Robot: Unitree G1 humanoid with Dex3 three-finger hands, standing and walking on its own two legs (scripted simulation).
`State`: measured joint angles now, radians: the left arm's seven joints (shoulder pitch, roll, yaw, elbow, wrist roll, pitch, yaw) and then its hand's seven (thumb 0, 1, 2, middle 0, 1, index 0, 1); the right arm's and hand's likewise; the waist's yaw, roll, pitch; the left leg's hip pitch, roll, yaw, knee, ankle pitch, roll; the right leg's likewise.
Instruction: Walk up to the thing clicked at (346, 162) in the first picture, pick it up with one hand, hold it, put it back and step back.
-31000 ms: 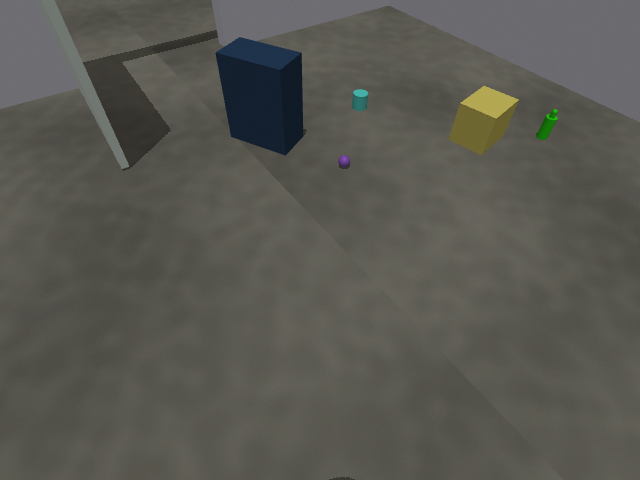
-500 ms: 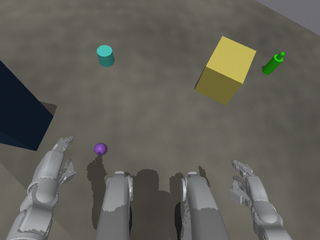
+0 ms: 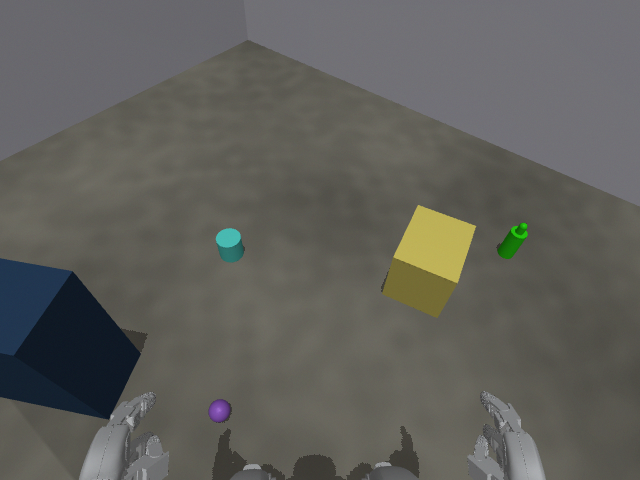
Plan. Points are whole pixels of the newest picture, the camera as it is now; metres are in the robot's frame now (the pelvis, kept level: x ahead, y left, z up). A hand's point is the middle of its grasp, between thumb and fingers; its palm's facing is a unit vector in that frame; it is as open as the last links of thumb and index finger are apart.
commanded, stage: home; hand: left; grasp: from above
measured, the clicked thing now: (219, 410) +0.40 +0.24 -0.67
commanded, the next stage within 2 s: none
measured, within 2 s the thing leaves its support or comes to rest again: neither
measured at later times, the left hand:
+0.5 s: hand (161, 474) +0.16 +0.18 -0.03, palm faces +0.07 -0.98 -0.20, open 7.4 cm
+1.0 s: hand (156, 479) +0.16 +0.18 -0.03, palm faces +0.06 -0.98 -0.20, open 7.4 cm
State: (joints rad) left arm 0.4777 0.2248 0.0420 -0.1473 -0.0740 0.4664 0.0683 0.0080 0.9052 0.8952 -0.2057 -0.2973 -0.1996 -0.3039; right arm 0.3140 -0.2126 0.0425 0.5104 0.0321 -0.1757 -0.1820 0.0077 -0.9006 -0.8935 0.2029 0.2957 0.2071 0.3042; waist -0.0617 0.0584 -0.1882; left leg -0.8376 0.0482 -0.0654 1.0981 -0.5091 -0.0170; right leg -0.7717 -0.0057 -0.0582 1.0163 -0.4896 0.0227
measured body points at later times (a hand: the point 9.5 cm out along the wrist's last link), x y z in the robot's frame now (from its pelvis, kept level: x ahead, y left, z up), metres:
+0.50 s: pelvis +0.01 -0.01 +0.01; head +0.03 +0.00 +0.46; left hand +0.16 +0.23 -0.02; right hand +0.18 -0.24 -0.05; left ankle +0.01 +0.12 -0.67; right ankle +0.00 -0.14 -0.67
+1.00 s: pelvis +0.00 +0.00 +0.01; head +0.01 +0.01 +0.46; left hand +0.15 +0.23 -0.02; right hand +0.16 -0.24 -0.05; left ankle +0.01 +0.12 -0.67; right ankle +0.00 -0.14 -0.67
